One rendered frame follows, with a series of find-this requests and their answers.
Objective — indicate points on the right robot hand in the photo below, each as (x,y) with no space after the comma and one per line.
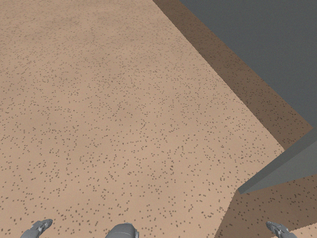
(280,230)

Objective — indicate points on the left robot hand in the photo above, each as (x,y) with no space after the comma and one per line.
(37,229)

